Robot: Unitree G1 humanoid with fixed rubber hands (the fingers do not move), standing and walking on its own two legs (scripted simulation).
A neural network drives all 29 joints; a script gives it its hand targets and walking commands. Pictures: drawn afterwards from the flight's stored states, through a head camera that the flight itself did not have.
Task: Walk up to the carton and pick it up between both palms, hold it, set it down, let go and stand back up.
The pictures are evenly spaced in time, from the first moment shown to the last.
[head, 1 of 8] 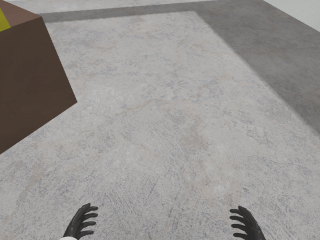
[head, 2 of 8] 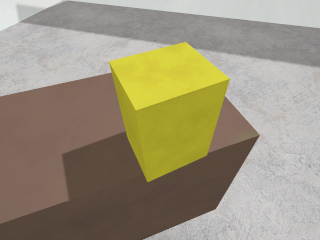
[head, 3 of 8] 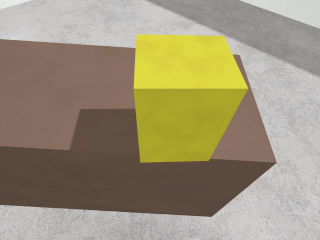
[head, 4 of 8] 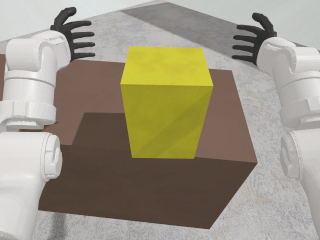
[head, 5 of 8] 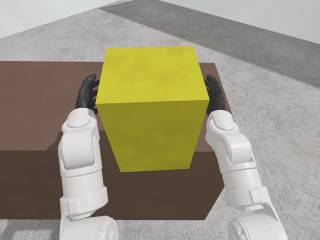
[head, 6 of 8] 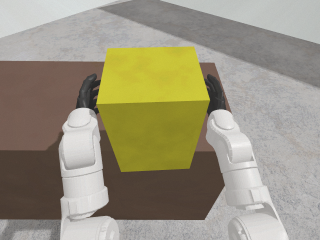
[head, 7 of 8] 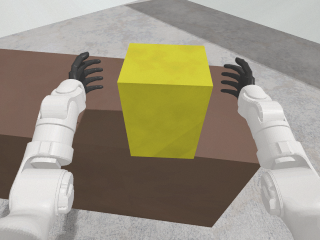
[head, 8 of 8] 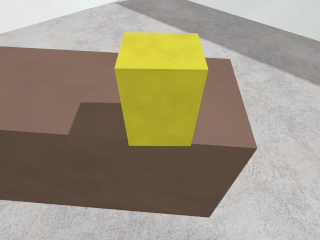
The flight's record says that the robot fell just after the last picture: no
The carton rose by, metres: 0.09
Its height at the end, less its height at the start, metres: +0.00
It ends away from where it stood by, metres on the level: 0.01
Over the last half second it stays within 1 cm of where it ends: yes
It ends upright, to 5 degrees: yes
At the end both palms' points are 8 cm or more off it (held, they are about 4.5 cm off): yes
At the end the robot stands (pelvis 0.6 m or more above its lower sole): yes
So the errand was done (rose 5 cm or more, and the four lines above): yes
